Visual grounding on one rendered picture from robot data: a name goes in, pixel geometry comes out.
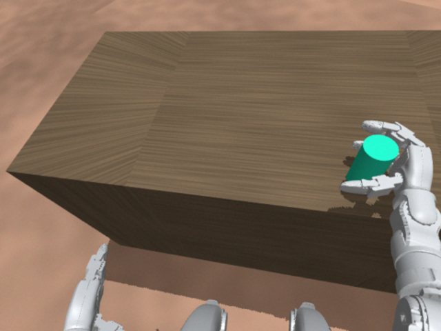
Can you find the right robot arm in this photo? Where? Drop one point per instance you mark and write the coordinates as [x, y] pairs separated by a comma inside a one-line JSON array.
[[416, 252]]

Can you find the can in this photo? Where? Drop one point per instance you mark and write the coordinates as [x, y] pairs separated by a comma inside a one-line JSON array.
[[374, 158]]

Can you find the left robot hand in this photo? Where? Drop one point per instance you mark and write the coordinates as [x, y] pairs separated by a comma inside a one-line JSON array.
[[83, 311]]

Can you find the right robot hand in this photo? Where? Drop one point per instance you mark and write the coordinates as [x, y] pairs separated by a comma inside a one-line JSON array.
[[412, 169]]

